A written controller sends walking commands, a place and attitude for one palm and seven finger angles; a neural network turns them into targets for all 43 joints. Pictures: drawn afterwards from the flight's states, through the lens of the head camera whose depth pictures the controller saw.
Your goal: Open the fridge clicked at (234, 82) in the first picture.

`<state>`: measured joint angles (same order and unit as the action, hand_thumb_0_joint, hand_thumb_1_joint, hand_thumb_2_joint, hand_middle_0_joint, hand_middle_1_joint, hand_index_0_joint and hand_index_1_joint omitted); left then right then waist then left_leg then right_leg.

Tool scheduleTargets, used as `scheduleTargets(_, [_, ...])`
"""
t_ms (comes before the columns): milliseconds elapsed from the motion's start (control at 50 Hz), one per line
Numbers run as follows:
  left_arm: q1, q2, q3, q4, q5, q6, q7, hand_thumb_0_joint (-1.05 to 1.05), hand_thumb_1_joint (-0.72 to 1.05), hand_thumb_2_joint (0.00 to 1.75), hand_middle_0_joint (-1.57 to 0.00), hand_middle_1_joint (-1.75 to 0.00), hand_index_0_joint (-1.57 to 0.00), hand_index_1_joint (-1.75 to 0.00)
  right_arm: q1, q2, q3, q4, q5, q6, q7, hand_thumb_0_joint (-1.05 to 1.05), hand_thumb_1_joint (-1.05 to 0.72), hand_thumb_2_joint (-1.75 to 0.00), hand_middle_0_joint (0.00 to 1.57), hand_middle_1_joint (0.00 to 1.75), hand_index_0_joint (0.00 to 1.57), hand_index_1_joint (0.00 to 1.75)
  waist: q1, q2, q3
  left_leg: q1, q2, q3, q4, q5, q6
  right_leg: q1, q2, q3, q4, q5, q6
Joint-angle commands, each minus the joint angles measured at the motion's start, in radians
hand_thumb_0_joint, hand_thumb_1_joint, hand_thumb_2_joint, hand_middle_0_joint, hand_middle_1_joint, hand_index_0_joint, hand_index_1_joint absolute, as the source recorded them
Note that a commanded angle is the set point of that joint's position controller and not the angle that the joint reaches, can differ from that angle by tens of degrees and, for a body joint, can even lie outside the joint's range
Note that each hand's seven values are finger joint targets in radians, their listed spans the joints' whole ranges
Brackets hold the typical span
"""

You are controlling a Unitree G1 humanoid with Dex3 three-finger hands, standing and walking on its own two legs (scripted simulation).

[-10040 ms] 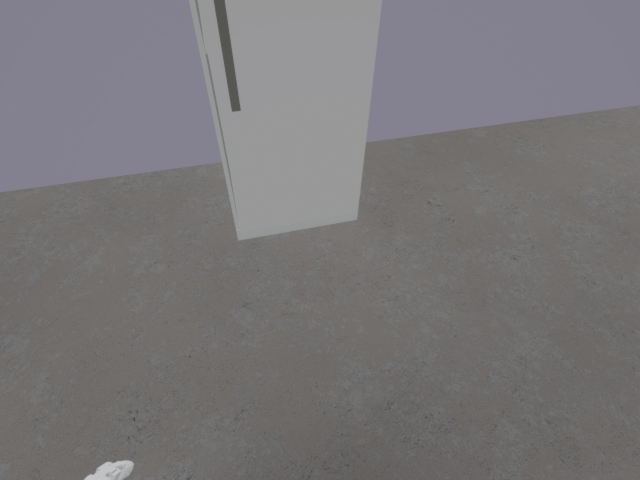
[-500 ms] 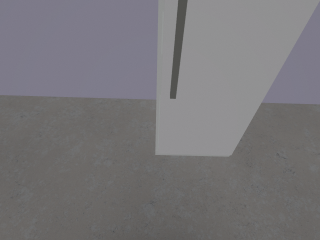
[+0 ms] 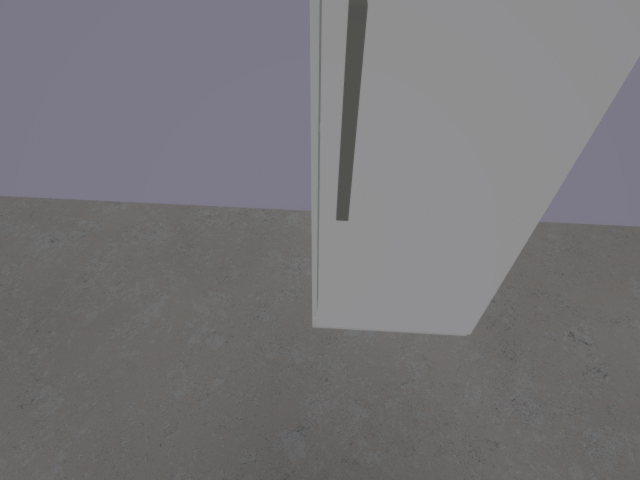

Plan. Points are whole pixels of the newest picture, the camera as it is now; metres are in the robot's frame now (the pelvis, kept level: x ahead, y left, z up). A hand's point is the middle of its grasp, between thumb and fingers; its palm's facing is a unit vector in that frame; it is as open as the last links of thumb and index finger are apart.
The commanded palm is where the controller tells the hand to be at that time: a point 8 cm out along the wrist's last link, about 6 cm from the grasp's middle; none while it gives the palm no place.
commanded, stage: shuffle to correct the standing spot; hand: left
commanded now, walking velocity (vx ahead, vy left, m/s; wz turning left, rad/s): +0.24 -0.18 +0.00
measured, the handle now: (348, 125) +0.67 +0.00 +0.10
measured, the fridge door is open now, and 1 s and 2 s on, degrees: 0 0 0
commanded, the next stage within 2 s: come to a stop and stand still in 0.66 s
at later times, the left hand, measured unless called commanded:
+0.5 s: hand (232, 450) +0.20 +0.15 -0.17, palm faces +0.00 -0.98 -0.19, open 7.3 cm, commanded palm none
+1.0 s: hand (301, 383) +0.31 +0.06 -0.18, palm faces +0.03 -0.98 -0.17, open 7.2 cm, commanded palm none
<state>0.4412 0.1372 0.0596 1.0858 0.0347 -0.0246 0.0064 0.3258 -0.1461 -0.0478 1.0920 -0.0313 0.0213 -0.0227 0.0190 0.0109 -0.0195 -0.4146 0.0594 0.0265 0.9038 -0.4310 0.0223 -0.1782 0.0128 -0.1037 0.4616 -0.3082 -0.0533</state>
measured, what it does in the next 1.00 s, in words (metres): walks ahead: left foot, then right foot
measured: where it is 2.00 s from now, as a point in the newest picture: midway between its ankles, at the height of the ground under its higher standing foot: outside the picture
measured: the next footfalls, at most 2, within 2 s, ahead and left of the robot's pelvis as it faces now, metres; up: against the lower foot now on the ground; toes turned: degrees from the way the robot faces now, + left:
left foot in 0.22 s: +0.16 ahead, +0.10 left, +0.00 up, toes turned +11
right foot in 0.58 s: +0.29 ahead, -0.23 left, +0.00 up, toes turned -9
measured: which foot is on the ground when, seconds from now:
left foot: up 0.00-0.20, down 0.22-0.58, up 0.60-0.82, down 0.84-1.00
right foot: down 0.00-0.22, up 0.24-0.56, down 0.58-0.84, up 0.86-1.00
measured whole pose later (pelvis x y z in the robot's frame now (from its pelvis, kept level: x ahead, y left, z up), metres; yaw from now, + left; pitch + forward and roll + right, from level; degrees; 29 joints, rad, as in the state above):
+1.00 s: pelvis +0.28 -0.12 +0.00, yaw +1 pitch +1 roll -2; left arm 0.20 0.17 0.04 1.01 0.03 0.04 0.02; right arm 0.16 -0.15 -0.04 0.97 -0.03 0.00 -0.05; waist 0.00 -0.01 0.09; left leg -0.24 0.08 0.17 0.57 -0.33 0.03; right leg -0.37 -0.03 -0.06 0.87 -0.48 0.02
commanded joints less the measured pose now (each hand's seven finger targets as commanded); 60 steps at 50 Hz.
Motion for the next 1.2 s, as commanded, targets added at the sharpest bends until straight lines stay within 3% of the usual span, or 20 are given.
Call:
scheduleTargets(0, [0.072, 0.081, 0.008, -0.008, 0.002, -0.022, 0.013, 0.00, 0.90, 0.90, -0.20, -0.30, -0.20, -0.30, -0.086, -0.038, -0.014, -0.095, 0.003, -0.043, 0.012, 0.00, -0.90, -0.90, 0.20, 0.30, 0.20, 0.30, -0.015, -0.072, 0.151, -0.230, 0.047, 0.056, 0.112, 0.046, -0.007, 0.048, -0.262, 0.254, -0.270, 0.035, -0.156])
scheduleTargets(100, [0.106, 0.085, 0.000, 0.022, 0.005, -0.017, 0.010, 0.00, 0.90, 0.90, -0.20, -0.30, -0.20, -0.30, -0.127, -0.013, -0.004, -0.110, 0.007, -0.055, 0.011, 0.00, -0.90, -0.90, 0.20, 0.30, 0.20, 0.30, -0.002, -0.131, 0.126, -0.084, 0.025, 0.138, -0.159, 0.079, -0.002, 0.067, -0.224, 0.167, -0.188, 0.334, -0.142])
scheduleTargets(160, [0.065, 0.081, -0.005, 0.016, -0.007, -0.008, 0.002, 0.00, 0.90, 0.90, -0.20, -0.30, -0.20, -0.30, 0.059, -0.049, -0.013, -0.044, 0.001, -0.070, -0.009, 0.00, -0.90, -0.90, 0.20, 0.30, 0.20, 0.30, -0.089, -0.069, 0.037, 0.267, -0.012, 0.173, -0.408, 0.236, 0.013, -0.035, -0.143, 0.086, 0.070, 0.474, -0.089])
scheduleTargets(180, [0.087, 0.050, -0.008, 0.004, -0.013, -0.008, -0.007, 0.00, 0.90, 0.90, -0.20, -0.30, -0.20, -0.30, 0.175, -0.137, -0.037, -0.013, -0.006, -0.076, -0.024, 0.00, -0.90, -0.90, 0.20, 0.30, 0.20, 0.30, -0.128, 0.066, -0.062, 0.520, 0.149, -0.039, -0.469, 0.287, 0.061, -0.203, -0.092, 0.057, 0.307, 0.347, -0.034])
scheduleTargets(200, [0.076, 0.010, -0.022, -0.031, -0.015, -0.010, -0.017, 0.00, 0.90, 0.90, -0.20, -0.30, -0.20, -0.30, 0.260, -0.244, -0.059, 0.003, -0.008, -0.077, -0.035, 0.00, -0.90, -0.90, 0.20, 0.30, 0.20, 0.30, -0.142, 0.294, -0.095, 0.644, 0.458, -0.430, -0.574, 0.405, 0.187, -0.456, -0.014, -0.001, 0.603, -0.170, 0.022])
scheduleTargets(220, [0.021, 0.070, -0.009, -0.057, 0.001, -0.001, -0.013, 0.00, 0.90, 0.90, -0.20, -0.30, -0.20, -0.30, 0.252, -0.249, -0.054, 0.005, 0.004, -0.066, -0.036, 0.00, -0.90, -0.90, 0.20, 0.30, 0.20, 0.30, -0.141, 0.177, -0.055, 0.554, 0.519, -0.473, -0.625, 0.353, 0.243, -0.480, -0.043, 0.107, 0.759, -0.215, 0.010])
scheduleTargets(280, [-0.058, 0.053, 0.011, -0.069, 0.011, 0.013, -0.026, 0.00, 0.90, 0.90, -0.20, -0.30, -0.20, -0.30, 0.046, -0.139, -0.026, -0.036, 0.004, -0.079, -0.034, 0.00, -0.90, -0.90, 0.20, 0.30, 0.20, 0.30, -0.057, 0.119, 0.145, 0.212, 0.412, -0.262, -0.703, 0.233, 0.170, -0.476, -0.136, 0.149, 0.777, -0.038, 0.044])
scheduleTargets(380, [-0.062, 0.001, 0.010, -0.085, 0.001, 0.041, -0.044, 0.00, 0.90, 0.90, -0.20, -0.30, -0.20, -0.30, -0.017, -0.154, -0.034, -0.056, -0.006, -0.082, -0.027, 0.00, -0.90, -0.90, 0.20, 0.30, 0.20, 0.30, -0.009, 0.115, 0.100, 0.104, 0.278, 0.032, -0.666, 0.305, 0.106, -0.314, -0.139, 0.054, 0.461, 0.065, 0.079])
scheduleTargets(500, [-0.107, 0.078, 0.022, -0.106, -0.002, 0.028, -0.049, 0.00, 0.90, 0.90, -0.20, -0.30, -0.20, -0.30, -0.033, -0.218, -0.067, -0.062, -0.010, -0.051, -0.012, 0.00, -0.90, -0.90, 0.20, 0.30, 0.20, 0.30, -0.009, 0.153, 0.056, 0.131, 0.238, 0.061, -0.503, 0.232, 0.046, -0.097, -0.066, -0.069, 0.094, 0.130, 0.085])
scheduleTargets(540, [0.023, 0.180, 0.044, -0.067, 0.000, 0.010, -0.035, 0.00, 0.90, 0.90, -0.20, -0.30, -0.20, -0.30, -0.004, -0.168, -0.059, -0.061, -0.006, -0.044, 0.000, 0.00, -0.90, -0.90, 0.20, 0.30, 0.20, 0.30, 0.060, -0.095, -0.023, -0.019, 0.123, 0.142, -0.188, 0.114, -0.015, 0.171, -0.119, 0.017, -0.037, 0.170, 0.052])
scheduleTargets(560, [0.068, 0.295, 0.066, -0.058, 0.006, 0.004, -0.020, 0.00, 0.90, 0.90, -0.20, -0.30, -0.20, -0.30, 0.013, -0.078, -0.034, -0.091, 0.006, -0.040, 0.001, 0.00, -0.90, -0.90, 0.20, 0.30, 0.20, 0.30, 0.074, -0.430, -0.098, -0.203, -0.004, 0.183, 0.118, -0.222, -0.045, 0.291, -0.365, 0.310, -0.112, 0.284, -0.042])
scheduleTargets(640, [-0.133, 0.194, 0.042, -0.111, -0.001, 0.023, 0.017, 0.00, 0.90, 0.90, -0.20, -0.30, -0.20, -0.30, -0.058, -0.111, -0.033, -0.114, 0.013, -0.018, -0.005, 0.00, -0.90, -0.90, 0.20, 0.30, 0.20, 0.30, 0.010, -0.243, -0.025, -0.182, 0.091, 0.031, 0.321, -0.131, -0.029, 0.068, -0.347, 0.206, -0.141, 0.221, -0.133])
scheduleTargets(780, [-0.204, 0.141, 0.007, -0.138, -0.018, 0.040, 0.018, 0.00, 0.90, 0.90, -0.20, -0.30, -0.20, -0.30, 0.107, -0.076, -0.007, -0.064, 0.004, -0.027, -0.006, 0.00, -0.90, -0.90, 0.20, 0.30, 0.20, 0.30, -0.086, -0.008, -0.028, 0.278, 0.044, 0.089, -0.449, 0.287, -0.049, -0.146, -0.204, 0.041, 0.092, 0.311, -0.040])
scheduleTargets(820, [-0.146, 0.078, -0.009, -0.155, -0.028, 0.044, 0.014, 0.00, 0.90, 0.90, -0.20, -0.30, -0.20, -0.30, 0.097, -0.218, -0.034, -0.088, 0.003, -0.037, -0.023, 0.00, -0.90, -0.90, 0.20, 0.30, 0.20, 0.30, -0.067, 0.381, -0.015, 0.341, 0.396, -0.291, -0.577, 0.841, 0.134, -0.326, -0.070, 0.008, 0.370, -0.243, 0.082])
scheduleTargets(840, [-0.149, 0.111, -0.005, -0.154, -0.022, 0.048, 0.017, 0.00, 0.90, 0.90, -0.20, -0.30, -0.20, -0.30, 0.054, -0.223, -0.031, -0.105, 0.002, -0.030, -0.023, 0.00, -0.90, -0.90, 0.20, 0.30, 0.20, 0.30, -0.061, 0.274, -0.018, 0.287, 0.409, -0.235, -0.544, 0.876, 0.192, -0.257, -0.083, 0.085, 0.473, -0.278, 0.072])
scheduleTargets(960, [-0.205, 0.091, -0.001, -0.140, -0.012, 0.044, 0.019, 0.00, 0.90, 0.90, -0.20, -0.30, -0.20, -0.30, -0.075, -0.200, -0.042, -0.132, 0.001, -0.017, -0.033, 0.00, -0.90, -0.90, 0.20, 0.30, 0.20, 0.30, -0.046, 0.180, 0.011, 0.440, 0.253, -0.007, -0.429, 1.192, 0.126, -0.298, -0.055, 0.034, 0.323, -0.155, 0.080])
scheduleTargets(1060, [-0.093, 0.133, 0.016, -0.125, -0.006, 0.028, 0.019, 0.00, 0.90, 0.90, -0.20, -0.30, -0.20, -0.30, -0.120, -0.205, -0.061, -0.153, 0.012, 0.002, -0.014, 0.00, -0.90, -0.90, 0.20, 0.30, 0.20, 0.30, 0.011, 0.053, -0.090, 0.380, 0.164, 0.070, -0.290, 0.841, 0.030, -0.049, -0.075, 0.009, -0.036, 0.359, 0.082])
scheduleTargets(1100, [-0.086, 0.253, 0.036, -0.132, 0.005, 0.019, 0.031, 0.00, 0.90, 0.90, -0.20, -0.30, -0.20, -0.30, -0.094, -0.101, -0.048, -0.185, 0.022, 0.011, -0.004, 0.00, -0.90, -0.90, 0.20, 0.30, 0.20, 0.30, 0.016, -0.330, -0.114, 0.039, -0.052, 0.112, -0.030, -0.113, -0.056, 0.172, -0.395, 0.336, -0.022, 1.122, -0.076])
scheduleTargets(1120, [-0.075, 0.254, 0.032, -0.133, -0.003, 0.021, 0.030, 0.00, 0.90, 0.90, -0.20, -0.30, -0.20, -0.30, -0.090, -0.104, -0.047, -0.184, 0.023, 0.027, -0.010, 0.00, -0.90, -0.90, 0.20, 0.30, 0.20, 0.30, 0.030, -0.281, -0.123, 0.030, -0.052, -0.009, 0.105, -0.211, -0.047, 0.133, -0.450, 0.310, -0.041, 1.093, -0.149])
scheduleTargets(1180, [-0.161, 0.199, 0.024, -0.148, -0.002, 0.028, 0.040, 0.00, 0.90, 0.90, -0.20, -0.30, -0.20, -0.30, -0.157, -0.100, -0.041, -0.166, 0.015, 0.043, -0.003, 0.00, -0.90, -0.90, 0.20, 0.30, 0.20, 0.30, 0.012, -0.216, -0.003, -0.067, -0.040, -0.061, 0.300, -0.111, -0.057, 0.045, -0.367, 0.269, -0.051, 0.884, -0.146])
